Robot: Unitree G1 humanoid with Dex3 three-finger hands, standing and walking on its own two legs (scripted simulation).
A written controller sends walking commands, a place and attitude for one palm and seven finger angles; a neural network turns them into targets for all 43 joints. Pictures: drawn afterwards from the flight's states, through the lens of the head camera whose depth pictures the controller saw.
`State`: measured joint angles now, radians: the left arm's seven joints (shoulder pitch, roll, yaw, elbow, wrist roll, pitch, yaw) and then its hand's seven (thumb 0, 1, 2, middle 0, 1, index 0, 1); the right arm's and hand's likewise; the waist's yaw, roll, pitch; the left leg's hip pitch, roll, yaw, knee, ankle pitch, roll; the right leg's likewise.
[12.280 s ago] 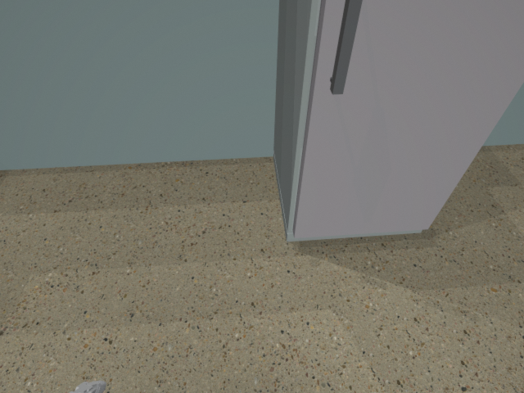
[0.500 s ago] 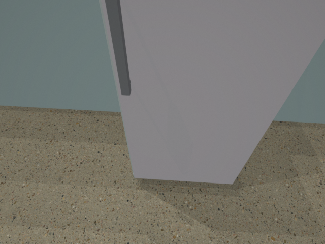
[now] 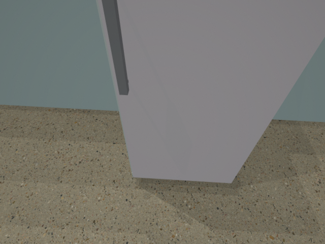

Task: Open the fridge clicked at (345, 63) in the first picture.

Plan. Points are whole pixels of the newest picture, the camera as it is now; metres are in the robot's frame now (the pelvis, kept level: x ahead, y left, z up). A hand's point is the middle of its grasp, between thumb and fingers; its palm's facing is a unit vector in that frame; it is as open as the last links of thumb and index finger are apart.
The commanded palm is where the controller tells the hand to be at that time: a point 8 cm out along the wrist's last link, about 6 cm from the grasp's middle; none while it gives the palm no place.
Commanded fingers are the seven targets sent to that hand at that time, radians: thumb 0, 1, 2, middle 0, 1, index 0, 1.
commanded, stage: look again from close up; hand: left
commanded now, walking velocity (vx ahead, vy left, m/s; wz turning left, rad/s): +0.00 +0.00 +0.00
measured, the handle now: (119, 45) +0.58 +0.17 +0.20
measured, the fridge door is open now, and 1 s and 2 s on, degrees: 0 0 0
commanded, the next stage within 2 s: shuffle to correct the standing spot in 0.10 s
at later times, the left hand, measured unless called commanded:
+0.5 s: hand out of the picture +0.00 +0.16 -0.19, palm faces +0.08 -0.99 -0.14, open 7.4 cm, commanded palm none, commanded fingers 0.00 0.90 0.90 -0.20 -0.30 -0.20 -0.30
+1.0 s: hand out of the picture +0.10 +0.16 -0.19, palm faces +0.06 -0.99 -0.14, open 7.4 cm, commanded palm none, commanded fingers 0.00 0.90 0.90 -0.20 -0.30 -0.20 -0.30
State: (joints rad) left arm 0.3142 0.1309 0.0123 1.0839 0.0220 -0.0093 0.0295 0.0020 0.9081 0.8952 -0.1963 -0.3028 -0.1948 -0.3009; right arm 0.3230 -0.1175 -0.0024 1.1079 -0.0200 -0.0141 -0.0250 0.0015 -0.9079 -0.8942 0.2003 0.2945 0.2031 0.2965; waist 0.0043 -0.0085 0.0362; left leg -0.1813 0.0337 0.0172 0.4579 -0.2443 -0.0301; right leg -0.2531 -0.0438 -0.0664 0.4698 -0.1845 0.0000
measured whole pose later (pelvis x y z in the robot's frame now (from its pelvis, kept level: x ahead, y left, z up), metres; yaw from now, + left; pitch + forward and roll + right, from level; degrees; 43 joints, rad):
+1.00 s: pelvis +0.13 +0.01 -0.01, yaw -1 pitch +0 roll +1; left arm 0.33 0.10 0.02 1.08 0.02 0.02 0.05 0.00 0.91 0.90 -0.20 -0.30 -0.19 -0.30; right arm 0.19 -0.14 -0.03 1.06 -0.01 -0.02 -0.05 0.03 -0.94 -0.89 0.20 0.29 0.20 0.30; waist 0.03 -0.06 0.08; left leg -0.27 0.03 0.16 0.55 -0.28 0.03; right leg -0.18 -0.07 -0.08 0.61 -0.41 0.02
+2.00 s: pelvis +0.07 -0.01 +0.00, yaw +1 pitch -2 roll -1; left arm 0.38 0.10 -0.02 1.10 0.02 -0.02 0.03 0.00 0.91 0.89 -0.20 -0.30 -0.20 -0.30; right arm 0.37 -0.09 0.00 1.10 -0.02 -0.02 -0.03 0.00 -0.91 -0.89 0.20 0.29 0.21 0.30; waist -0.02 0.01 0.03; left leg -0.25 0.02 0.06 0.48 -0.20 0.01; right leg -0.19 -0.01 -0.13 0.46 -0.24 -0.04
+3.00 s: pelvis +0.04 +0.03 +0.00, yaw +0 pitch -2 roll -1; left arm 0.32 0.26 0.00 1.05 0.04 0.00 0.02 0.00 0.91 0.89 -0.20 -0.30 -0.20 -0.30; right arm 0.23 -0.27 -0.02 1.07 -0.02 0.00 0.00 0.00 -0.90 -0.89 0.20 0.30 0.21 0.30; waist 0.00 0.01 0.02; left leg -0.26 -0.03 0.10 0.42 -0.13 0.07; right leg -0.21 -0.05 -0.08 0.43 -0.17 0.01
